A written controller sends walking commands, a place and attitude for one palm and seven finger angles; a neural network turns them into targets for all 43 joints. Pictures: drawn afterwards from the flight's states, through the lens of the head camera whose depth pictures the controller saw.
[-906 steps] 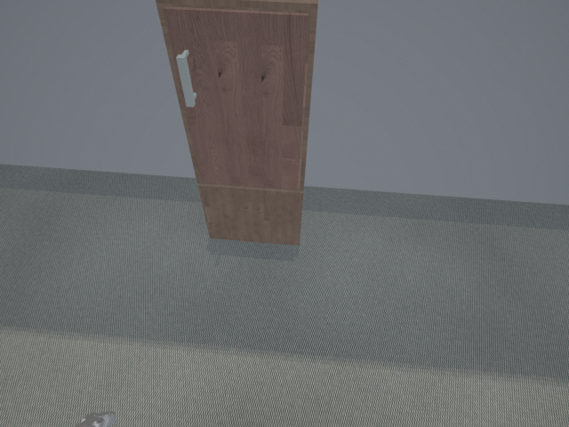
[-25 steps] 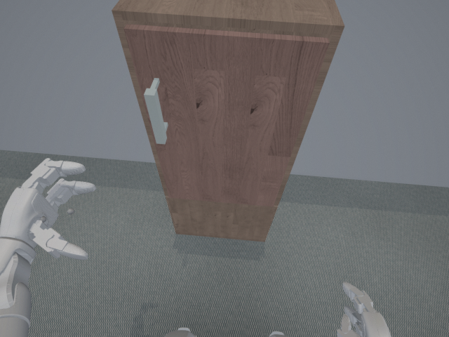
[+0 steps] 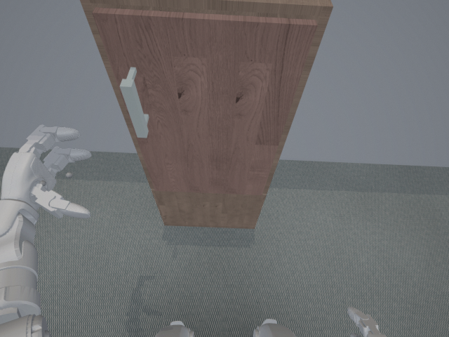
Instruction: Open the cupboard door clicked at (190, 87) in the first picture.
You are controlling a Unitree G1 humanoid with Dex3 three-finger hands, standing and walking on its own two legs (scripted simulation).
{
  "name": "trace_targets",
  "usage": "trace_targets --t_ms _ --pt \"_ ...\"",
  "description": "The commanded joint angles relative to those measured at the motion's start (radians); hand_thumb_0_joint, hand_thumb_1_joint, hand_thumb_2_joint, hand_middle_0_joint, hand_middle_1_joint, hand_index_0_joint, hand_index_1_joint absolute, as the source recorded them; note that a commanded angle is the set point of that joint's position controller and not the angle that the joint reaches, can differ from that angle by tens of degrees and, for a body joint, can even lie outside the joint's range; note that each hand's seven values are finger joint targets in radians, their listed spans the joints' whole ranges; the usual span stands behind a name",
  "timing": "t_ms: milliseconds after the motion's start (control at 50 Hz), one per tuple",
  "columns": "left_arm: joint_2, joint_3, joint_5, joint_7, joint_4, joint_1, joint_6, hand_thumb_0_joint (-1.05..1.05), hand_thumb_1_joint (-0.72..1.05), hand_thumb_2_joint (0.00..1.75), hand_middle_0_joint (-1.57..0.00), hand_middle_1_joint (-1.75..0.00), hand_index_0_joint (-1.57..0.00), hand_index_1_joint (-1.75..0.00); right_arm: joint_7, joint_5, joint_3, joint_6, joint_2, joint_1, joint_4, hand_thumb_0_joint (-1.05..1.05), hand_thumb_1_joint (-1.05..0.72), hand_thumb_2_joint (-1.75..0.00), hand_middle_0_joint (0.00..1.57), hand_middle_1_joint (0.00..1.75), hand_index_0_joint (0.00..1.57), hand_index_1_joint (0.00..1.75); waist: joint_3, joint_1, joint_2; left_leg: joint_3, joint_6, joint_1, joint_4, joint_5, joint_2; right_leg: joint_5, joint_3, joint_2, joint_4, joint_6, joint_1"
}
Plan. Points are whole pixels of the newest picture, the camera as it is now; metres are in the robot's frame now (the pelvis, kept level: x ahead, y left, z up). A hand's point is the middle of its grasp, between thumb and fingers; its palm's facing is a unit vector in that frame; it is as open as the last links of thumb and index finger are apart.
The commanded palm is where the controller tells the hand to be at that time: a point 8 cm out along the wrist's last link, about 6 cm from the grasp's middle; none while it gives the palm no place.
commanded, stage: move the hooked fingers beside the handle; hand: left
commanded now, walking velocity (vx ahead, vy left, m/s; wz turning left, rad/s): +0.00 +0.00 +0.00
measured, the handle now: (137, 104) +0.55 +0.19 +0.06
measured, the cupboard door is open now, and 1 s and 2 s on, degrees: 0 0 0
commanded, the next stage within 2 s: none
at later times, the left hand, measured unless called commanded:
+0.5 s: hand (81, 145) +0.43 +0.27 +0.07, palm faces -0.01 -1.00 -0.01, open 13.9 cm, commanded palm +0.41 +0.31 +0.07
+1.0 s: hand (90, 121) +0.49 +0.27 +0.07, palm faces -0.03 -1.00 +0.01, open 13.9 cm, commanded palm +0.48 +0.31 +0.06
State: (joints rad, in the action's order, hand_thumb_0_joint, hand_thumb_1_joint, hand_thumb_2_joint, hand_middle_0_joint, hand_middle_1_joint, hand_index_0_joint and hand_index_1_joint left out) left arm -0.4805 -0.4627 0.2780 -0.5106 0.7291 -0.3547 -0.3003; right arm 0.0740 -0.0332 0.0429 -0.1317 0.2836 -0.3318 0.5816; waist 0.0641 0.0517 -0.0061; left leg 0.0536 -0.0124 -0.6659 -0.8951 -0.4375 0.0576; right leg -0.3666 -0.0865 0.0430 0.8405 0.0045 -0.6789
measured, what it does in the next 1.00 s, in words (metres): stands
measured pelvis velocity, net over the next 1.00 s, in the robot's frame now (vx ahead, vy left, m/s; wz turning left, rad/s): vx -0.01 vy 0.02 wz -0.03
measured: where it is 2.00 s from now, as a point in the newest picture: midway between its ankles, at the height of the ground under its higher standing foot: outside the picture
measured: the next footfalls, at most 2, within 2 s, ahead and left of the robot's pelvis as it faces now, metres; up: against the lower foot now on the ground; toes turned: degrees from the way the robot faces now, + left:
none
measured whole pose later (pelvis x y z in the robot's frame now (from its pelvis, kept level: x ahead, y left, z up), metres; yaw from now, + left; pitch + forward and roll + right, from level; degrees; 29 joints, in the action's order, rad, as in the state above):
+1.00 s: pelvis -0.01 +0.02 -0.02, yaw -2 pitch +20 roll -4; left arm -0.70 -0.51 0.13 -0.50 1.20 -0.89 -0.35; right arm 0.05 -0.01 0.06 0.03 0.29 -0.39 0.61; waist 0.07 0.17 0.00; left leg 0.05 -0.04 -0.91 -1.02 -0.47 0.07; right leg -0.36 -0.08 0.03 0.91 0.02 -0.90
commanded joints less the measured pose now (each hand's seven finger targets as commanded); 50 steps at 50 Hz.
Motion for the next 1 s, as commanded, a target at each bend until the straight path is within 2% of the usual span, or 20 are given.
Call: trace_targets --t_ms 0,100,200,240,280,320,360,380,460,500,520,600,660,720,760,780,840,900,940,980 --pt "-0.273 -0.034 0.025 -0.020 -0.180 -0.372 -0.086 0.00 -0.50 0.30 -0.30 -1.20 -0.30 -1.20 0.010 -0.001 -0.068 -0.027 0.160 -0.036 -0.104 0.00 -0.90 -0.90 0.20 0.30 0.20 0.30 0.343 0.009 -0.091 -0.051 -0.004 0.140 0.123 0.294 -0.046 0.247 0.055 -0.063 -0.075 -0.026 0.183" --pt "-0.286 -0.040 0.017 -0.019 -0.129 -0.392 -0.080 0.00 -0.50 0.30 -0.30 -1.20 -0.30 -1.20 0.008 0.002 -0.072 -0.010 0.165 -0.058 -0.092 0.00 -0.90 -0.90 0.20 0.30 0.20 0.30 0.382 0.002 -0.098 -0.060 -0.004 0.160 0.115 0.356 -0.043 0.285 0.048 -0.063 -0.063 -0.029 0.176" --pt "-0.309 -0.043 -0.008 0.007 -0.044 -0.478 -0.070 0.00 -0.50 0.30 -0.30 -1.20 -0.30 -1.20 0.001 0.004 -0.070 0.014 0.169 -0.071 -0.085 0.00 -0.90 -0.90 0.20 0.30 0.20 0.30 0.343 0.019 -0.069 -0.056 -0.005 0.107 0.109 0.318 -0.042 0.268 0.047 -0.062 -0.057 -0.024 0.152" --pt "-0.364 -0.082 -0.024 0.021 0.007 -0.493 -0.075 0.00 -0.50 0.30 -0.30 -1.20 -0.30 -1.20 0.000 0.006 -0.069 0.025 0.175 -0.077 -0.085 0.00 -0.90 -0.90 0.20 0.30 0.20 0.30 0.335 0.014 -0.059 -0.055 -0.005 0.073 0.107 0.286 -0.042 0.242 0.051 -0.060 -0.055 -0.024 0.155" --pt "-0.392 -0.093 -0.035 0.022 0.012 -0.540 -0.093 0.00 -0.50 0.30 -0.30 -1.20 -0.30 -1.20 -0.001 0.008 -0.069 0.035 0.174 -0.084 -0.086 0.00 -0.90 -0.90 0.20 0.30 0.20 0.30 0.366 0.015 -0.069 -0.052 -0.008 0.074 0.095 0.303 -0.042 0.263 0.058 -0.062 -0.044 -0.025 0.167" --pt "-0.369 -0.064 -0.043 0.020 -0.011 -0.587 -0.115 0.00 -0.50 0.30 -0.30 -1.20 -0.30 -1.20 -0.005 0.010 -0.069 0.040 0.168 -0.088 -0.086 0.00 -0.90 -0.90 0.20 0.30 0.20 0.30 0.412 0.021 -0.127 -0.052 -0.006 0.110 0.085 0.336 -0.042 0.285 0.059 -0.063 -0.036 -0.026 0.157" --pt "-0.375 -0.059 -0.042 0.010 -0.001 -0.622 -0.129 0.00 -0.50 0.30 -0.30 -1.20 -0.30 -1.20 -0.006 0.012 -0.070 0.047 0.172 -0.098 -0.080 0.00 -0.90 -0.90 0.20 0.30 0.20 0.30 0.427 0.034 -0.125 -0.056 -0.008 0.126 0.068 0.361 -0.038 0.295 0.058 -0.070 -0.027 -0.029 0.138" --pt "-0.417 -0.098 -0.043 0.007 0.011 -0.615 -0.132 0.00 -0.50 0.30 -0.30 -1.20 -0.30 -1.20 -0.006 0.014 -0.073 0.053 0.177 -0.108 -0.075 0.00 -0.90 -0.90 0.20 0.30 0.20 0.30 0.457 0.024 -0.119 -0.059 -0.006 0.127 0.067 0.370 -0.034 0.301 0.059 -0.070 -0.025 -0.028 0.153" --pt "-0.344 -0.024 -0.041 -0.017 0.125 -0.675 -0.109 0.00 -0.50 0.30 -0.30 -1.20 -0.30 -1.20 -0.003 0.009 -0.068 0.069 0.178 -0.115 -0.063 0.00 -0.90 -0.90 0.20 0.30 0.20 0.30 0.372 0.061 -0.094 -0.066 -0.010 0.089 0.068 0.315 -0.032 0.247 0.048 -0.073 -0.032 -0.028 0.078" --pt "-0.358 -0.022 -0.055 -0.016 0.145 -0.701 -0.097 0.00 -0.50 0.30 -0.30 -1.20 -0.30 -1.20 -0.005 0.011 -0.070 0.077 0.183 -0.123 -0.056 0.00 -0.90 -0.90 0.20 0.30 0.20 0.30 0.379 0.062 -0.122 -0.067 -0.009 0.095 0.069 0.299 -0.033 0.225 0.047 -0.070 -0.035 -0.026 0.058" --pt "-0.392 -0.046 -0.063 -0.011 0.141 -0.700 -0.098 0.00 -0.50 0.30 -0.30 -1.20 -0.30 -1.20 -0.005 0.014 -0.072 0.081 0.188 -0.130 -0.055 0.00 -0.90 -0.90 0.20 0.30 0.20 0.30 0.396 0.055 -0.111 -0.073 -0.009 0.096 0.066 0.311 -0.031 0.230 0.045 -0.069 -0.029 -0.027 0.062" --pt "-0.417 -0.067 -0.069 0.008 0.131 -0.722 -0.112 0.00 -0.50 0.30 -0.30 -1.20 -0.30 -1.20 -0.011 0.019 -0.072 0.097 0.186 -0.149 -0.057 0.00 -0.90 -0.90 0.20 0.30 0.20 0.30 0.458 0.051 -0.118 -0.077 -0.005 0.125 0.051 0.376 -0.027 0.264 0.043 -0.073 -0.014 -0.025 0.063" --pt "-0.463 -0.095 -0.076 0.026 0.159 -0.782 -0.122 0.00 -0.50 0.30 -0.30 -1.20 -0.30 -1.20 -0.010 0.021 -0.067 0.110 0.189 -0.156 -0.053 0.00 -0.90 -0.90 0.20 0.30 0.20 0.30 0.429 0.064 -0.097 -0.078 -0.010 0.080 0.046 0.337 -0.027 0.244 0.045 -0.077 -0.010 -0.027 0.062" --pt "-0.485 -0.093 -0.103 0.032 0.195 -0.798 -0.119 0.00 -0.50 0.30 -0.30 -1.20 -0.30 -1.20 -0.013 0.022 -0.065 0.120 0.191 -0.163 -0.054 0.00 -0.90 -0.90 0.20 0.30 0.20 0.30 0.425 0.068 -0.128 -0.074 -0.010 0.057 0.044 0.311 -0.029 0.229 0.051 -0.075 -0.012 -0.024 0.053" --pt "-0.478 -0.068 -0.117 0.031 0.201 -0.845 -0.120 0.00 -0.50 0.30 -0.30 -1.20 -0.30 -1.20 -0.012 0.026 -0.063 0.125 0.192 -0.173 -0.047 0.00 -0.90 -0.90 0.20 0.30 0.20 0.30 0.429 0.089 -0.149 -0.078 -0.012 0.074 0.035 0.323 -0.026 0.226 0.048 -0.077 -0.006 -0.026 0.021" --pt "-0.509 -0.085 -0.125 0.030 0.214 -0.850 -0.119 0.00 -0.50 0.30 -0.30 -1.20 -0.30 -1.20 -0.012 0.025 -0.062 0.130 0.196 -0.181 -0.044 0.00 -0.90 -0.90 0.20 0.30 0.20 0.30 0.433 0.085 -0.157 -0.081 -0.008 0.077 0.035 0.329 -0.024 0.223 0.048 -0.077 -0.007 -0.025 0.016" --pt "-0.493 -0.062 -0.123 0.024 0.249 -0.902 -0.110 0.00 -0.50 0.30 -0.30 -1.20 -0.30 -1.20 -0.012 0.028 -0.059 0.134 0.201 -0.188 -0.036 0.00 -0.90 -0.90 0.20 0.30 0.20 0.30 0.419 0.110 -0.151 -0.089 -0.009 0.064 0.029 0.292 -0.021 0.186 0.046 -0.078 -0.012 -0.023 -0.018" --pt "-0.506 -0.072 -0.116 0.013 0.243 -0.931 -0.114 0.00 -0.50 0.30 -0.30 -1.20 -0.30 -1.20 -0.012 0.032 -0.061 0.141 0.207 -0.208 -0.032 0.00 -0.90 -0.90 0.20 0.30 0.20 0.30 0.494 0.108 -0.173 -0.101 -0.004 0.114 0.017 0.357 -0.019 0.214 0.040 -0.080 0.001 -0.026 -0.023" --pt "-0.528 -0.086 -0.121 0.015 0.275 -0.929 -0.104 0.00 -0.50 0.30 -0.30 -1.20 -0.30 -1.20 -0.012 0.033 -0.058 0.147 0.209 -0.214 -0.027 0.00 -0.90 -0.90 0.20 0.30 0.20 0.30 0.477 0.116 -0.147 -0.097 -0.008 0.084 0.007 0.363 -0.016 0.228 0.042 -0.081 0.002 -0.022 -0.024" --pt "-0.539 -0.076 -0.135 0.014 0.285 -0.963 -0.097 0.00 -0.50 0.30 -0.30 -1.20 -0.30 -1.20 -0.014 0.035 -0.054 0.156 0.211 -0.227 -0.024 0.00 -0.90 -0.90 0.20 0.30 0.20 0.30 0.469 0.122 -0.172 -0.105 -0.005 0.091 0.006 0.375 -0.013 0.218 0.036 -0.082 0.007 -0.023 -0.055"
